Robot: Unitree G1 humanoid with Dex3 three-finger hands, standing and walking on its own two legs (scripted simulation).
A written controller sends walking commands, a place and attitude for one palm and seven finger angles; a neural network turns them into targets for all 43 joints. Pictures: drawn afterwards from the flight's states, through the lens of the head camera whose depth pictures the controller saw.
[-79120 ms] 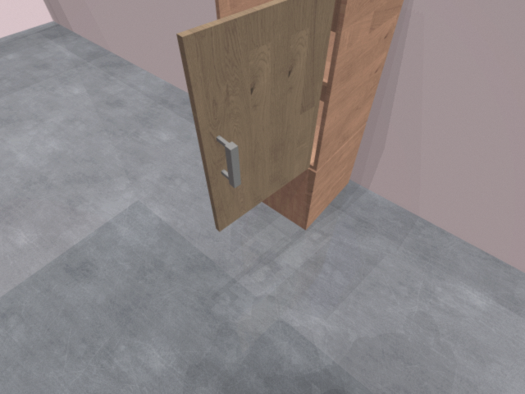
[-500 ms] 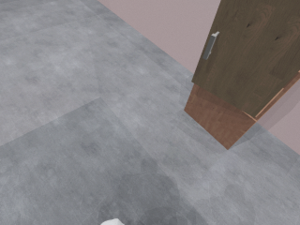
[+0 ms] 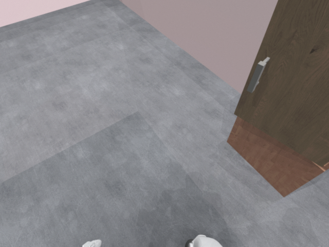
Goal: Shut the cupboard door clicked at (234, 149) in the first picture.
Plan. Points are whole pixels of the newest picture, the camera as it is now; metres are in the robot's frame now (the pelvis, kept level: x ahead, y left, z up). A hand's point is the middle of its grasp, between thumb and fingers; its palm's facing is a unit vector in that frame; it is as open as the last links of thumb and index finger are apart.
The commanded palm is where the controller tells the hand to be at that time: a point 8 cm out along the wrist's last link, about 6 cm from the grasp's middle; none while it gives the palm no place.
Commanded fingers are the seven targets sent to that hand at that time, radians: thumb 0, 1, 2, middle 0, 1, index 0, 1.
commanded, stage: turn to face it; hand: left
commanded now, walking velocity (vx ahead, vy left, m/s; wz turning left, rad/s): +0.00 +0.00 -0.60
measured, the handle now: (258, 75) +0.69 -0.32 -0.04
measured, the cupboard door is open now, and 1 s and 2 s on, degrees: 12 12 12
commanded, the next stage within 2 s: take the last steps up to it in 1.12 s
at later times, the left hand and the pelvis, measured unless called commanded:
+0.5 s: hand (87, 231) +0.17 +0.24 -0.15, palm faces -0.19 -0.96 -0.21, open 7.4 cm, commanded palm none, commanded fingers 0.00 0.90 0.90 -0.20 -0.30 -0.20 -0.30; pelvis +0.06 +0.04 +0.02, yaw -17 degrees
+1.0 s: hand (132, 199) +0.26 +0.12 -0.14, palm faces -0.55 -0.80 -0.25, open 7.4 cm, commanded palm none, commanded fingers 0.00 0.90 0.90 -0.20 -0.30 -0.20 -0.30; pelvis +0.06 +0.02 +0.01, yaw -33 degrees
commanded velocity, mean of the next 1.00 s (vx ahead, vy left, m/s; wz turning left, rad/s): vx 0.00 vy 0.00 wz -0.50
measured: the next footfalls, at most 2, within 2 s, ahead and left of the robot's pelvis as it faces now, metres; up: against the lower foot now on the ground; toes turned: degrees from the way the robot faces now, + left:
left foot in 0.34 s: +0.12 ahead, +0.13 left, +0.00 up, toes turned -12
right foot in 0.76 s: +0.04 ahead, -0.11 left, +0.00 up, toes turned -32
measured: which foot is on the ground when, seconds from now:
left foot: up 0.00-0.32, down 0.34-0.76, up 0.78-1.00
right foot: down 0.00-0.34, up 0.36-0.74, down 0.76-1.00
